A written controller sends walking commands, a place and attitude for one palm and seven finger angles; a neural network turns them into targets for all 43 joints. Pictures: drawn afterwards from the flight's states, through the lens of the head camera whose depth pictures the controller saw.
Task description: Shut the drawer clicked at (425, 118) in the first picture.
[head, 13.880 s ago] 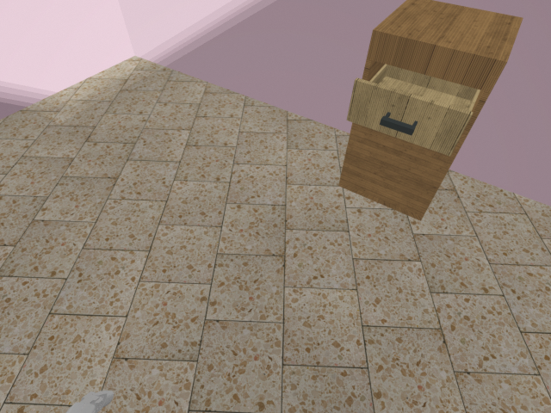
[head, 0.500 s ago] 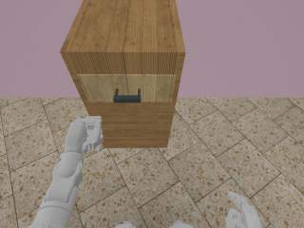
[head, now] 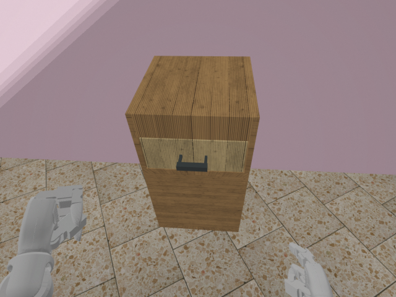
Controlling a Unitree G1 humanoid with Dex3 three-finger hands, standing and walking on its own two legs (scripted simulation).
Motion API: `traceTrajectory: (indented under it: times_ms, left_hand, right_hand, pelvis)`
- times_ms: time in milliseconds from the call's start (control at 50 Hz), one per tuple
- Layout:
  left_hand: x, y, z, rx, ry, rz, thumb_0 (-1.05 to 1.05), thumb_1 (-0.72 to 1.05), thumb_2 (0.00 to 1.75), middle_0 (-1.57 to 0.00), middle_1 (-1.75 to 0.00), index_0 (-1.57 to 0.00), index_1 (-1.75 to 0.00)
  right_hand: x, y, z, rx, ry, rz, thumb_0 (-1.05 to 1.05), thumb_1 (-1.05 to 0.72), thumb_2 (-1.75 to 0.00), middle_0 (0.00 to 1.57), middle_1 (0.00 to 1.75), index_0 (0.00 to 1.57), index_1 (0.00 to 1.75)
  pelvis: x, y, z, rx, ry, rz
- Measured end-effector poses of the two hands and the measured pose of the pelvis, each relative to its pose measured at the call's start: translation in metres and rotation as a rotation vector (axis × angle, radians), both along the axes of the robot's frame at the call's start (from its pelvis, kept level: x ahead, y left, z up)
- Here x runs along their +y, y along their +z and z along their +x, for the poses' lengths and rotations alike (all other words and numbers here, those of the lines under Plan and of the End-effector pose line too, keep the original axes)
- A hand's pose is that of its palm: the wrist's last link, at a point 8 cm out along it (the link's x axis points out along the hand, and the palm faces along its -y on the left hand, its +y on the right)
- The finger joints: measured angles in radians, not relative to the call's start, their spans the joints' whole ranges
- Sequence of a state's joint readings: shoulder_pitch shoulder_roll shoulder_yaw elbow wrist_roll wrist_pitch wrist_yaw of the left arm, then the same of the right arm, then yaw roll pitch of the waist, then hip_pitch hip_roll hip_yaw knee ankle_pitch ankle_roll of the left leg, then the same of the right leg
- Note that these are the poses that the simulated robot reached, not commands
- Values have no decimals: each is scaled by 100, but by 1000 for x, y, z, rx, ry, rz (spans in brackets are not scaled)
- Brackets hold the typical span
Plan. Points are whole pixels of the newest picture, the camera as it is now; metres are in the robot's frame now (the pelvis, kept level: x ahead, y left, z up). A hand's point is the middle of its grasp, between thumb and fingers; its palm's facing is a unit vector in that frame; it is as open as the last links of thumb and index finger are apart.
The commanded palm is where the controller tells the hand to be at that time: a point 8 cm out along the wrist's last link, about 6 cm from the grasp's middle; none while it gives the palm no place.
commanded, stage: draw the hand back to the body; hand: left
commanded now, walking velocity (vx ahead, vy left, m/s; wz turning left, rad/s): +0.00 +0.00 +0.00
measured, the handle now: (192, 162) +0.61 +0.09 -0.18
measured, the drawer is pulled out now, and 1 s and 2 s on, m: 0.00 0.00 0.00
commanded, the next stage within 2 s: step back with the hand held close in 0.30 s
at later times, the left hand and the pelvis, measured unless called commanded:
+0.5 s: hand (49, 224) +0.17 +0.23 +0.17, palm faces +0.39 -0.82 -0.42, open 3.3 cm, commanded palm +0.12 +0.27 +0.18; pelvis -0.01 -0.01 +0.00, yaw +0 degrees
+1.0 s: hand (21, 253) +0.13 +0.25 +0.17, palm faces +0.36 -0.79 -0.49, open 3.3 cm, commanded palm +0.07 +0.29 +0.18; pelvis -0.06 +0.01 +0.00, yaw -1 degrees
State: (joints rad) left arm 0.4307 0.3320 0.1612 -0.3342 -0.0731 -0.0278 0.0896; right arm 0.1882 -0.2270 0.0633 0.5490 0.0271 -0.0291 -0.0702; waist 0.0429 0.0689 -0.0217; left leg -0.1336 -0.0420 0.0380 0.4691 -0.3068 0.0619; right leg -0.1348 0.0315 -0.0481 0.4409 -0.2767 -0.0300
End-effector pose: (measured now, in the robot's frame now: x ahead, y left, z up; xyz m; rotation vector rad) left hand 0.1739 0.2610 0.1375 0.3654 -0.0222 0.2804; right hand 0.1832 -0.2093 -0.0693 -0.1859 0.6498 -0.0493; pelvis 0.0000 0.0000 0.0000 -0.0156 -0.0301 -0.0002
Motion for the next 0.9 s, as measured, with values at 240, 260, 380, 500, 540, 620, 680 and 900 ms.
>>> traceTrajectory:
  times_ms: [240,260,380,500,540,620,680,900]
  left_hand:
    - [19,55,-49,-158,108,139,2,89,90,-140,-160,-141,-159]
    - [19,50,-49,-148,113,122,2,89,90,-140,-160,-141,-159]
    - [11,27,-45,-82,99,60,2,89,90,-140,-160,-141,-159]
    - [7,51,-43,-167,58,142,2,89,90,-140,-160,-141,-159]
    - [11,57,-40,-189,58,174,2,89,90,-140,-160,-141,-159]
    - [13,50,-31,-148,34,186,2,89,90,-140,-160,-141,-159]
    - [10,38,-30,-83,-2,178,2,89,90,-140,-160,-141,-159]
    - [20,54,-65,-136,-20,251,2,89,90,-140,-160,-141,-159]
  right_hand:
    - [-1,0,3,-30,34,6,1,-91,-89,20,30,21,30]
    - [-1,0,1,-25,33,5,1,-91,-89,20,30,21,30]
    - [-9,-3,-15,-4,13,-14,1,-91,-89,20,30,21,30]
    - [-18,-4,-26,-6,-21,-19,1,-91,-89,20,30,21,30]
    - [-22,-4,-31,9,-43,-21,1,-91,-89,20,30,21,30]
    - [-31,-8,-43,51,-89,-30,1,-91,-89,20,30,21,30]
    - [-36,-11,-53,87,-123,-40,1,-91,-89,20,30,21,30]
    - [-28,-9,-67,90,-131,-65,1,-91,-90,20,30,20,30]
  pelvis:
    - [-1,2,-4,-33,11,-2]
    - [-2,2,-5,-34,12,-1]
    - [-5,2,-9,-36,5,2]
    - [-7,2,-10,-27,0,-1]
    - [-7,2,-13,-12,-5,-3]
    - [-3,3,-20,23,-15,0]
    - [0,4,-24,44,-19,5]
    - [8,0,-43,42,-11,15]
